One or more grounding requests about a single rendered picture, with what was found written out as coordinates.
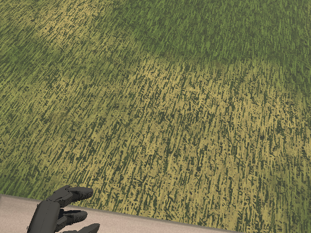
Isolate left robot hand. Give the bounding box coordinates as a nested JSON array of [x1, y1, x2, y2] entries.
[[26, 184, 100, 233]]

